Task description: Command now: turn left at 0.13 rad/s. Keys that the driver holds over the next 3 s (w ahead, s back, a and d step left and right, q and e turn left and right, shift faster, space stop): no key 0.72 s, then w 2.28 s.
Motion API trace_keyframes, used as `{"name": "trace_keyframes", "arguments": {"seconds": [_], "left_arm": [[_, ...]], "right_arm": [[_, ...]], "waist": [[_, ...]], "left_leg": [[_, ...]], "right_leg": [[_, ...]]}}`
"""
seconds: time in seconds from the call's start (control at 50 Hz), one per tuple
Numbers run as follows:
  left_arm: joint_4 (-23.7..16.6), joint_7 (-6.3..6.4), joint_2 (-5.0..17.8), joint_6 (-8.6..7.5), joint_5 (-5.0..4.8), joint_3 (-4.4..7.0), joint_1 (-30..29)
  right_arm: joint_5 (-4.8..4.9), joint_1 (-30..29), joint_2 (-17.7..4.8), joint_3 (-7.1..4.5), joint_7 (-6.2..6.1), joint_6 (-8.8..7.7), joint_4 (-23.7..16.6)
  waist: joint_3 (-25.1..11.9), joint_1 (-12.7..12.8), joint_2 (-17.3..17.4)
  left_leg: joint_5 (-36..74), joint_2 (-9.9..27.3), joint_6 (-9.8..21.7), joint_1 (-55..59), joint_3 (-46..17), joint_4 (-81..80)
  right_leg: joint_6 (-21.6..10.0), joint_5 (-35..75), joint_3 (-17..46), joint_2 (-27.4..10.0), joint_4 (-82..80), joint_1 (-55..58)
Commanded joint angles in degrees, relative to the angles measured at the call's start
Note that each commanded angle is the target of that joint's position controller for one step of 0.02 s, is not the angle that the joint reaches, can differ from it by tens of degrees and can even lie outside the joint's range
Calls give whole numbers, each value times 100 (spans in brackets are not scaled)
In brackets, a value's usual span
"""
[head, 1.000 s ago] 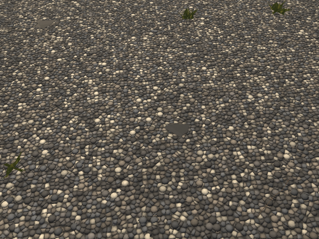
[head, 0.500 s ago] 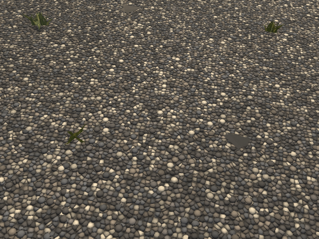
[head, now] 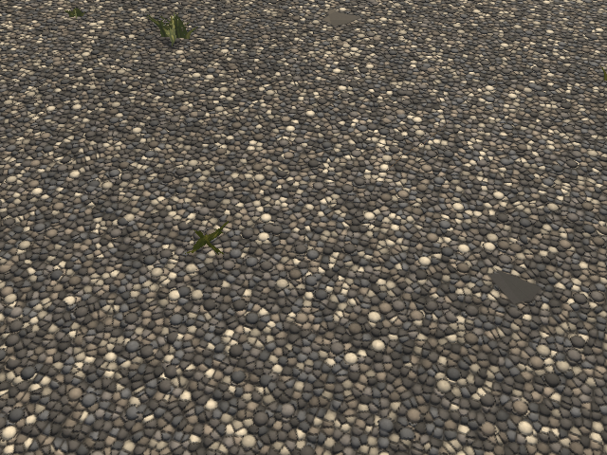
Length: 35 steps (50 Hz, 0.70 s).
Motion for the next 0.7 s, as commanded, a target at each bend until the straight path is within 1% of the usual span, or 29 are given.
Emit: {"name": "trace_keyframes", "arguments": {"seconds": [0.02, 0.04, 0.06, 0.08, 0.1, 0.12, 0.14, 0.16, 0.18, 0.2, 0.24, 0.28, 0.32, 0.44, 0.56, 0.7], "left_arm": [[-246, -294, 729, -6, -162, 186, -359], [-145, -375, 784, 50, -108, 243, -193], [-199, -376, 716, 83, -142, 262, -143], [-251, -256, 856, 59, -43, 343, 141], [-335, -134, 1056, 43, 17, 410, -100], [-511, -46, 1099, 7, 111, 447, -489], [-592, 11, 1007, -23, 105, 429, -737], [-604, 34, 865, -33, 39, 380, -771], [-593, 5, 726, -40, -17, 336, -746], [-589, -29, 666, -31, -15, 328, -686], [-581, -63, 703, -13, 29, 362, -591], [-602, -57, 764, -4, 53, 398, -581], [-635, -43, 805, -3, 55, 417, -584], [-660, -9, 875, 2, 50, 425, -481], [-653, 20, 910, -1, 43, 404, -328], [-653, 25, 927, 11, 42, 371, -187]], "right_arm": [[261, 844, 60, 63, 235, 36, 151], [327, 778, -246, -15, 177, 26, 70], [325, 523, -650, -98, 81, -4, -133], [260, -81, -902, -135, 20, -53, -320], [186, -278, -898, -161, -35, -60, -393], [237, -358, -824, -140, -85, -81, -401], [295, -444, -686, -95, -116, -92, -447], [313, -434, -591, -50, -104, -85, -459], [315, -227, -525, -12, -72, -66, -419], [326, -69, -524, 0, -30, -49, -362], [306, 53, -543, 10, 31, -20, -347], [290, 19, -558, 18, 52, -8, -401], [287, -32, -582, 25, 57, -17, -459], [265, -177, -629, 46, 68, -38, -601], [245, -309, -663, 49, 56, -47, -683], [237, -356, -680, 46, 28, -44, -678]], "waist": [[-144, -431, -309], [-268, -333, -533], [-411, -175, -459], [-283, 254, -260], [-276, 204, -241], [-209, 161, -225], [-136, 122, -221], [-78, 59, -192], [-72, -17, -198], [-67, -26, -165], [-113, -26, -143], [-142, -34, -131], [-136, -52, -120], [-130, -94, -115], [-171, -100, -134], [-215, -87, -160]], "left_leg": [[1641, 133, 108, 1266, 415, -1929], [2022, 75, 283, 1341, 373, -2022], [2223, 113, 552, 1131, 247, -2249], [2049, 57, 955, 768, 293, -2132], [1500, 39, 1135, 350, 230, -2318], [1239, 63, 1198, 114, 103, -2503], [1147, 80, 1186, 183, 28, -2605], [1030, 53, 1137, 332, 19, -2656], [978, 73, 1110, 525, -21, -2732], [913, 65, 1102, 608, -30, -2797], [916, 29, 1088, 651, 31, -2866], [991, 11, 1083, 735, 87, -2858], [1025, 14, 1085, 816, 110, -2840], [1086, -1, 1081, 1012, 184, -2760], [1196, -19, 1044, 1089, 251, -2675], [1307, -26, 1004, 1046, 299, -2621]], "right_leg": [[-350, 3118, 705, -816, 220, 87], [-281, 2794, 941, -905, 219, 290], [-179, 2079, 1060, -912, 161, 622], [-150, 1639, 819, -700, 124, 634], [-126, 1142, 514, -563, 191, 869], [-172, 845, 443, -591, 189, 880], [-253, 654, 515, -656, 90, 730], [-262, 470, 534, -639, -1, 547], [-204, 416, 498, -592, -37, 433], [-133, 485, 444, -535, -26, 450], [-45, 689, 362, -451, 26, 588], [0, 792, 317, -415, 45, 576], [20, 812, 310, -408, 33, 481], [36, 779, 344, -396, -23, 269], [51, 874, 382, -401, -22, 240], [51, 1093, 415, -406, 28, 366]]}}
Next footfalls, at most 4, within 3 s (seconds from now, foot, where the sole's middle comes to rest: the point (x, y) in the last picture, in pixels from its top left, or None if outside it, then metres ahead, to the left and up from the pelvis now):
0.04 left None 0.01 0.15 -0.77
1.48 right None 0.45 -0.16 -0.93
1.92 left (278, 387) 0.71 0.10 -0.93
2.48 right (363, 289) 1.01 -0.14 -0.93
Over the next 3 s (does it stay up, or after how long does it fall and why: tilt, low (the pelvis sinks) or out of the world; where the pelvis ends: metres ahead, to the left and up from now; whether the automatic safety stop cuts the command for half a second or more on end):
stays up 1.14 -0.03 -0.16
